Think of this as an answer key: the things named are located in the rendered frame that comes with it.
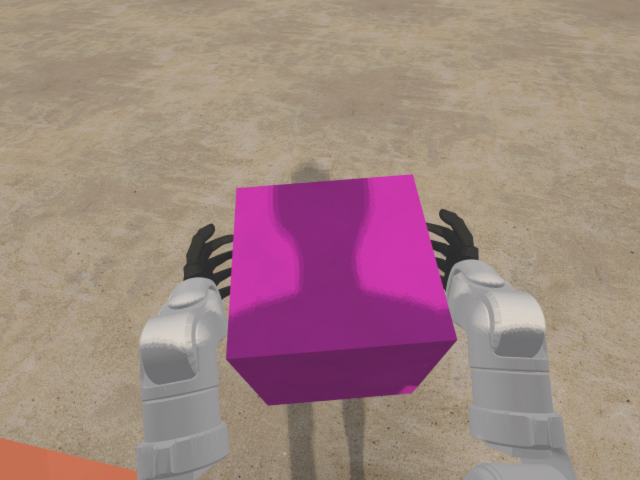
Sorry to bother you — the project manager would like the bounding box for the left robot forearm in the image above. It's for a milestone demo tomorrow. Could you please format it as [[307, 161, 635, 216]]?
[[137, 277, 229, 480]]

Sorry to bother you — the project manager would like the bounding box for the right robot hand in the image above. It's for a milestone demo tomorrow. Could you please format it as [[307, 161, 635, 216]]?
[[426, 209, 479, 292]]

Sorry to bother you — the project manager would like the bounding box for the carton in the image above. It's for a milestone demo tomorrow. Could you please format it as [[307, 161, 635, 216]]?
[[226, 174, 457, 406]]

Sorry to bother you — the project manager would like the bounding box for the left robot hand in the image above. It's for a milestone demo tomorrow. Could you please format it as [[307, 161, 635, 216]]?
[[183, 224, 234, 300]]

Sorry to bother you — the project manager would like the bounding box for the right robot forearm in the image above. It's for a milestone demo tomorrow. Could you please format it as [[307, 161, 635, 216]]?
[[446, 259, 577, 480]]

